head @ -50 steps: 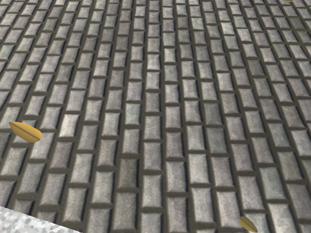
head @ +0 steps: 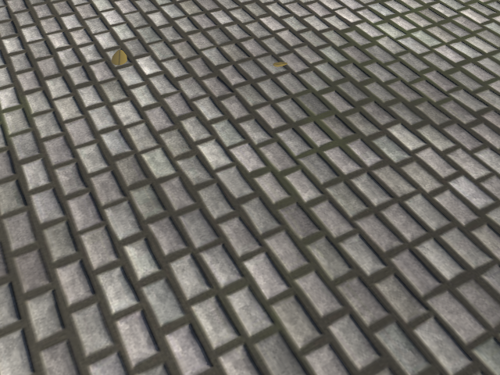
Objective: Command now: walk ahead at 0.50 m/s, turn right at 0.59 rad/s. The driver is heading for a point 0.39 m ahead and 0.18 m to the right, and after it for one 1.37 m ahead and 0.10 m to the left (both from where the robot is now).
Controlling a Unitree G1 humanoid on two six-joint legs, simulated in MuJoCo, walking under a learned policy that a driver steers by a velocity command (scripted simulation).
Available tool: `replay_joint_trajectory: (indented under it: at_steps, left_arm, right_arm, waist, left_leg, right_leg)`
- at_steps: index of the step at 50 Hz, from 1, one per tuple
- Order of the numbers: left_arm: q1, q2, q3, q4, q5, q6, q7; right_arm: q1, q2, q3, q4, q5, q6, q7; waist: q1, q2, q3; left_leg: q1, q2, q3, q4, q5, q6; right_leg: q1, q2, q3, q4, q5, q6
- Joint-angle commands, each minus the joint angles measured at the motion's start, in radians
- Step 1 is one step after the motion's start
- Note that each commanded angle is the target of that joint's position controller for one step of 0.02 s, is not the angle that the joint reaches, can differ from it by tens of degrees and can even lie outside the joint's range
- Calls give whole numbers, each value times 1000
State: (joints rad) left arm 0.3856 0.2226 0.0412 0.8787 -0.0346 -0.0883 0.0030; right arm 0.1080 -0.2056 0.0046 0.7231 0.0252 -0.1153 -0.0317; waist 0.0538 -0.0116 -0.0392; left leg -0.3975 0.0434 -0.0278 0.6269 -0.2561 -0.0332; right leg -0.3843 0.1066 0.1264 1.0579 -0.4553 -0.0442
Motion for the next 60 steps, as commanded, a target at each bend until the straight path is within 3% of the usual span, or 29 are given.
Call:
replay_joint_trajectory:
  at_steps: [1, 4, 9, 12, 14, 16, 17, 18, 19, 20, 21, 23, 25, 29, 34, 40, 43, 44, 45, 46, 47, 48, 49, 50, 51, 52, 53, 56, 60]
  left_arm:
    - [-70, 66, 22, -135, -4, 12, 17]
    - [-143, 50, 30, -203, -1, 41, 7]
    - [-257, 30, 14, -294, 12, 52, -32]
    - [-327, 72, 22, -332, 9, 61, -50]
    - [-358, 100, 31, -357, 12, 64, -53]
    - [-292, 146, 57, -356, 20, 68, -51]
    - [-147, 192, 86, -317, 19, 71, -47]
    - [41, 269, 122, -274, 12, 79, -29]
    - [21, 404, 136, -284, 4, 69, -22]
    - [78, 312, 105, -306, 14, 56, -23]
    - [47, 252, 86, -285, 25, 44, -26]
    - [-107, 186, 60, -301, 23, 35, -24]
    - [-173, 150, 46, -304, 41, 22, -26]
    - [-154, 162, 51, -251, 47, -9, -19]
    - [-124, 164, 52, -202, 48, -18, -4]
    - [-50, 179, 69, -141, 32, 2, 7]
    - [-76, 215, 81, -144, 23, 25, 20]
    - [-85, 232, 85, -148, 22, 31, 26]
    - [-98, 241, 85, -150, 21, 38, 32]
    - [-97, 228, 77, -157, 21, 36, 38]
    - [-11, 127, 44, -200, 48, 16, 32]
    - [-18, 106, 22, -218, 47, -20, 15]
    - [-121, 177, 40, -239, 9, -43, 1]
    - [-174, 176, 33, -259, 5, -51, 1]
    - [-193, 174, 36, -257, 27, -49, 10]
    - [-187, 191, 46, -257, 45, -35, 20]
    - [-173, 189, 49, -258, 47, -17, 23]
    - [-134, 140, 35, -248, 51, 15, 36]
    - [-222, 119, 22, -258, 48, 22, 35]
  right_arm:
    - [169, -152, -73, 16, -5, 7, -2]
    - [106, -105, -70, 44, -22, 5, 14]
    - [95, -205, -109, 60, -20, 7, 6]
    - [119, -262, -126, 67, -1, 11, 11]
    - [141, -293, -137, 78, 10, 21, 16]
    - [153, -323, -146, 84, 18, 35, 15]
    - [166, -308, -139, 85, 17, 42, 13]
    - [183, -261, -120, 70, -11, 40, 11]
    - [252, -124, -71, -8, -52, 14, 25]
    - [178, -198, -78, 1, -10, -23, 39]
    - [119, -238, -91, -5, 29, -32, 46]
    - [100, -220, -85, 14, -3, -24, 32]
    - [157, -208, -89, 33, -2, 10, 36]
    - [113, -161, -81, 32, -10, 47, 29]
    - [10, -136, -79, 15, -4, 38, 48]
    - [-125, -106, -63, -57, -4, 36, 89]
    - [-101, -133, -74, -86, -5, 37, 106]
    - [-47, -159, -87, -83, -6, 42, 105]
    - [72, -197, -108, -61, -6, 45, 100]
    - [224, -258, -137, -32, -5, 48, 86]
    - [325, -371, -164, -24, -11, 49, 67]
    - [316, -356, -150, -46, -8, 42, 71]
    - [298, -296, -134, -53, -18, 45, 68]
    - [234, -260, -125, -63, -15, 45, 63]
    - [165, -234, -117, -77, -9, 49, 60]
    - [121, -209, -109, -91, -12, 53, 55]
    - [96, -207, -107, -102, -23, 57, 51]
    - [77, -245, -120, -95, -26, 60, 38]
    - [79, -249, -124, -86, 1, 100, 10]
  waist:
    - [-107, 142, 51]
    - [-70, 141, 91]
    - [-80, 86, 56]
    - [-100, 81, 61]
    - [-100, 79, 72]
    - [-46, 91, 16]
    - [29, 71, -59]
    - [110, 3, -153]
    - [-7, -291, -232]
    - [72, -193, -369]
    - [74, -136, -237]
    - [-8, -23, -101]
    - [-73, -47, -67]
    - [-79, -25, 18]
    - [-32, -31, 69]
    - [29, -23, 132]
    - [-8, -66, 85]
    - [-39, -92, 36]
    - [-109, -91, -33]
    - [-189, -55, -117]
    - [-160, 177, -252]
    - [-143, 237, -405]
    - [-186, 142, -336]
    - [-160, 82, -213]
    - [-114, -1, -113]
    - [-77, -2, -72]
    - [-49, 19, -53]
    - [-17, 46, -59]
    - [-49, 97, -113]
  left_leg:
    - [413, 312, -428, -372, -146, 194]
    - [261, 232, -140, -437, 132, 168]
    - [227, 204, 83, -449, 291, 176]
    - [279, 239, 118, -443, 294, 164]
    - [354, 262, 139, -395, 402, 151]
    - [398, 247, 198, -214, 727, 127]
    - [344, 210, 239, -16, 818, 102]
    - [108, 171, 247, 288, 601, 58]
    - [-347, -16, 176, 664, -293, 1]
    - [-435, -20, -38, 787, -324, 21]
    - [-506, 24, -28, 788, -232, 40]
    - [-394, 106, -21, 645, -93, 45]
    - [-276, 133, -34, 591, -34, 40]
    - [-331, 124, -47, 465, 132, 11]
    - [-328, 62, -49, 186, 403, 20]
    - [-407, 38, 7, 5, 321, 68]
    - [-304, -21, 89, -20, 151, 117]
    - [-209, -61, 122, -14, 102, 138]
    - [-39, -106, 146, -40, 105, 165]
    - [235, -102, 86, -76, 178, 207]
    - [641, 161, -358, -69, 208, 364]
    - [819, 307, -819, -248, 197, 497]
    - [785, 277, -675, -262, 265, 432]
    - [639, 241, -518, -247, 411, 392]
    - [468, 197, -399, -244, 563, 360]
    - [336, 169, -326, -259, 645, 342]
    - [240, 147, -297, -278, 699, 338]
    - [127, 98, -212, -287, 841, 328]
    - [112, 32, -175, -234, 718, 251]
  right_leg:
    - [-563, -151, -34, 324, 105, 12]
    - [-451, -210, -43, 209, 175, 22]
    - [-291, -223, -103, -186, 389, 33]
    - [-224, -205, -143, -314, 395, 11]
    - [-212, -180, -166, -376, 329, -21]
    - [-62, -103, -229, -441, 268, -67]
    - [157, -48, -255, -496, 315, -103]
    - [477, -112, -115, -490, 344, -157]
    - [775, -396, 472, -602, 178, -344]
    - [805, -464, 671, -747, 77, -371]
    - [719, -447, 516, -750, 159, -316]
    - [416, -379, 287, -744, 366, -246]
    - [251, -343, 186, -805, 442, -232]
    - [183, -331, 37, -901, 477, -222]
    - [244, -302, -131, -922, 495, -151]
    - [460, -369, -191, -867, 570, -126]
    - [511, -377, -232, -734, 945, -91]
    - [515, -369, -249, -644, 1129, -74]
    - [480, -345, -279, -478, 1231, -49]
    - [326, -306, -300, -241, 1122, -10]
    - [-79, -180, -288, 161, 479, 57]
    - [-311, -16, -81, 390, -144, 86]
    - [-401, -86, 9, 422, -96, 69]
    - [-408, -126, -10, 356, -30, 59]
    - [-375, -162, -33, 274, 8, 67]
    - [-307, -189, -40, 213, 30, 75]
    - [-248, -192, -45, 185, 39, 83]
    - [-197, -167, -76, 21, 113, 119]
    - [-125, -111, -80, -240, 347, 139]
